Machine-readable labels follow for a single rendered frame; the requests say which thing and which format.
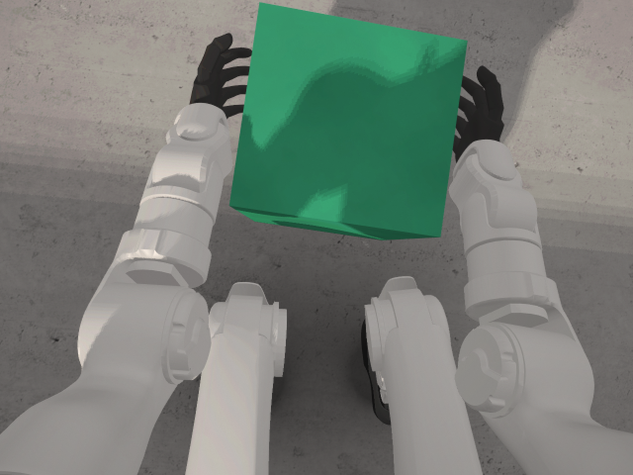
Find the carton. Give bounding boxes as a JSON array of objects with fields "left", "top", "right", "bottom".
[{"left": 229, "top": 2, "right": 468, "bottom": 240}]

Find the left robot forearm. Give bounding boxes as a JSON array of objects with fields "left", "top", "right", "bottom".
[{"left": 77, "top": 103, "right": 232, "bottom": 366}]

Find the robot left upper arm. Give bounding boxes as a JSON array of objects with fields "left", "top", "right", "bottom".
[{"left": 0, "top": 282, "right": 212, "bottom": 475}]

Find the left robot hand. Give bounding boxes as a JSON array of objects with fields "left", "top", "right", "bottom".
[{"left": 189, "top": 33, "right": 252, "bottom": 119}]

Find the right robot hand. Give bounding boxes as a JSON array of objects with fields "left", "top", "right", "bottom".
[{"left": 453, "top": 65, "right": 504, "bottom": 163}]

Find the robot right foot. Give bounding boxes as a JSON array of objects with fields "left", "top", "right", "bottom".
[{"left": 361, "top": 320, "right": 391, "bottom": 426}]

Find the robot left thigh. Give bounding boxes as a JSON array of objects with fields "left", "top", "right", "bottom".
[{"left": 185, "top": 295, "right": 287, "bottom": 475}]

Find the right robot forearm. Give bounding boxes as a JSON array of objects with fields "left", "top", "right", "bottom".
[{"left": 449, "top": 140, "right": 594, "bottom": 392}]

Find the robot right upper arm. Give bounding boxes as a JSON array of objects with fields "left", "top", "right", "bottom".
[{"left": 454, "top": 322, "right": 633, "bottom": 475}]

